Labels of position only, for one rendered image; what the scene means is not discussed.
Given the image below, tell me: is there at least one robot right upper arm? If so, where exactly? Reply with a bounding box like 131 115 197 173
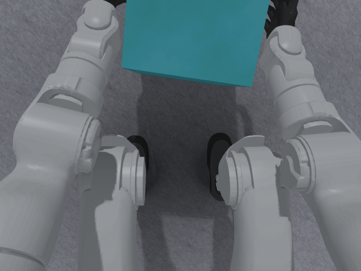
279 132 361 271

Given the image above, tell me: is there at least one robot left upper arm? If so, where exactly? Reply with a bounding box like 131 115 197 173
0 102 101 271

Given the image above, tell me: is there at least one right robot forearm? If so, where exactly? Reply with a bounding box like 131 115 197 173
259 25 361 142

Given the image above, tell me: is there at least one right robot hand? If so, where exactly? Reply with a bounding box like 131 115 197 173
264 0 298 38

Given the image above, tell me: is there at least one left robot forearm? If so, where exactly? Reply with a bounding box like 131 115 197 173
13 0 121 159

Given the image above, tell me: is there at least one left robot thigh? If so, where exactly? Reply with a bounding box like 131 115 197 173
77 146 146 271

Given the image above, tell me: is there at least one carton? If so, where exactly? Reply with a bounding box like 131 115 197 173
121 0 270 87

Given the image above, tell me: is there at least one right robot shin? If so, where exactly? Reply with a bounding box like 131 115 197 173
216 135 290 199

